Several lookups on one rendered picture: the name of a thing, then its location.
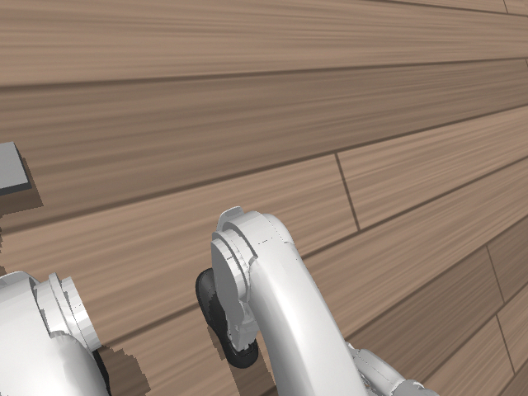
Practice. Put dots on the left robot foot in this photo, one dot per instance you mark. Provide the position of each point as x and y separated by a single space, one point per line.
103 370

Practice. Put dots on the right robot hand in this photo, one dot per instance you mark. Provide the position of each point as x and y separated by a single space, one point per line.
375 372

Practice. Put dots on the carton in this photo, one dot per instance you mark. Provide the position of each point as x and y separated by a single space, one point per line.
13 176

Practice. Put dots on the right robot foot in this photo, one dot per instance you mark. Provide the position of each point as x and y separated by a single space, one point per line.
215 317

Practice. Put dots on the right robot arm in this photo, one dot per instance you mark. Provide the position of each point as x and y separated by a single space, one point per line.
411 387

